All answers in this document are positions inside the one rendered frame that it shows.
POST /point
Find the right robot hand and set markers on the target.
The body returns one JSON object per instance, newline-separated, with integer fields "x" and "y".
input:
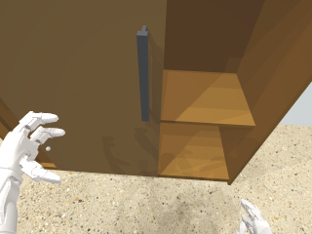
{"x": 255, "y": 223}

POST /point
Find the left robot hand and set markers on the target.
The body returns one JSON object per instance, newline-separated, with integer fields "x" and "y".
{"x": 16, "y": 144}

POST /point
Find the handle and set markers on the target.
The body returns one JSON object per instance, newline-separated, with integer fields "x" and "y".
{"x": 143, "y": 71}

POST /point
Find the wardrobe door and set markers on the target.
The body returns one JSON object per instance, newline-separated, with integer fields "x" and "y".
{"x": 77, "y": 59}
{"x": 10, "y": 121}

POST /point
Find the robot left forearm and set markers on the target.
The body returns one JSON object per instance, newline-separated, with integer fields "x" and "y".
{"x": 10, "y": 182}

